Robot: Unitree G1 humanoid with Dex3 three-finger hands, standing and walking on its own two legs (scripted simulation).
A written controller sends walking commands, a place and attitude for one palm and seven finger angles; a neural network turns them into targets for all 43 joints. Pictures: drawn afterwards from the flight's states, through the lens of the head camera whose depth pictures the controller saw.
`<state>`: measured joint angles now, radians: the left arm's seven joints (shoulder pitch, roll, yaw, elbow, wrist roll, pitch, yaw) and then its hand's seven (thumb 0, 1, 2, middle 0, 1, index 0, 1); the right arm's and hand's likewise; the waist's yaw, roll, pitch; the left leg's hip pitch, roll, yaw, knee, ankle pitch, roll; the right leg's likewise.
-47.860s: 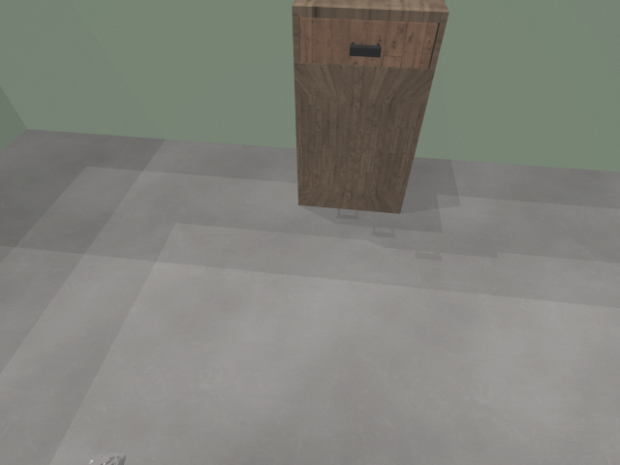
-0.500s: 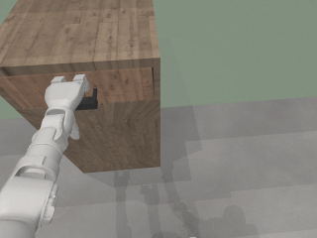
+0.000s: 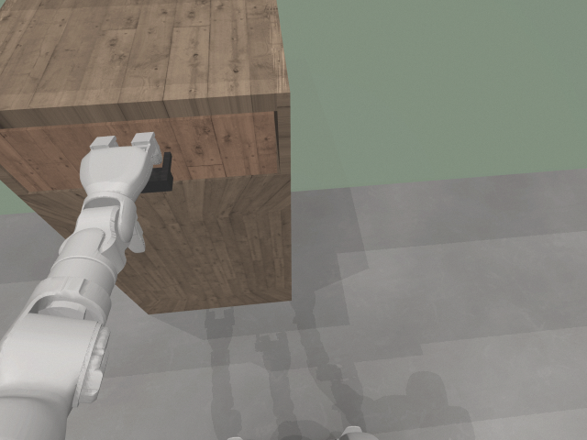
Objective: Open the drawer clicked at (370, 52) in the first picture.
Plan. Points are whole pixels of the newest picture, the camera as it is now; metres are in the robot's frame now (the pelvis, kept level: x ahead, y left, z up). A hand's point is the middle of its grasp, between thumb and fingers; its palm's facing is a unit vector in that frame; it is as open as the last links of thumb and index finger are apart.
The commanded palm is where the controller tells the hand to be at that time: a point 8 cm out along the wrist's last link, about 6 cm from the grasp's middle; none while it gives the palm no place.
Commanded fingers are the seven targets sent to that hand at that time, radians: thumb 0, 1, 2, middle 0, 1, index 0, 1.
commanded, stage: lower the fingers behind the handle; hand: left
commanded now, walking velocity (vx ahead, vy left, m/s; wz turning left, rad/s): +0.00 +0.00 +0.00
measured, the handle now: (139, 170) +0.52 +0.23 +0.02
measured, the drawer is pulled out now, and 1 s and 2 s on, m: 0.00 0.00 0.00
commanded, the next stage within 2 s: lift the fingers back up to retry in 0.58 s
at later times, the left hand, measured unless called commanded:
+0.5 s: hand (133, 197) +0.46 +0.23 +0.03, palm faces -0.02 +0.01 -1.00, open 13.8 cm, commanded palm +0.45 +0.23 +0.06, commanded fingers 0.00 -0.50 0.30 -0.30 -1.20 -0.30 -1.20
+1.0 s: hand (128, 190) +0.47 +0.23 +0.04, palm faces -0.03 -0.01 -1.00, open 13.8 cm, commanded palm +0.45 +0.24 +0.10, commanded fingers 0.00 -0.50 0.30 -0.30 -1.20 -0.30 -1.20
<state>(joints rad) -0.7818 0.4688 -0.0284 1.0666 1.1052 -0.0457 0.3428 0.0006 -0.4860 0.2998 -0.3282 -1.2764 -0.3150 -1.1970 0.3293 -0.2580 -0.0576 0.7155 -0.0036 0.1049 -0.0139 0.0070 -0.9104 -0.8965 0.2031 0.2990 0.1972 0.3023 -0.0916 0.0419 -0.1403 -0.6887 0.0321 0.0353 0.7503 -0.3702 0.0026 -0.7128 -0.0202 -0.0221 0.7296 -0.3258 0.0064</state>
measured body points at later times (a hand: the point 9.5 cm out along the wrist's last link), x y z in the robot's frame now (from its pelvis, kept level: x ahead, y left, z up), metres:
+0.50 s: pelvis -0.02 +0.01 -0.01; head +0.07 +0.00 +0.43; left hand +0.46 +0.23 +0.08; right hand +0.00 -0.27 -0.14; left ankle -0.02 +0.12 -0.71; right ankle +0.00 -0.13 -0.71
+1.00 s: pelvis -0.01 +0.01 +0.00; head +0.08 +0.00 +0.44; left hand +0.47 +0.23 +0.09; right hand +0.00 -0.26 -0.13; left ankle -0.02 +0.12 -0.71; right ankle +0.00 -0.13 -0.71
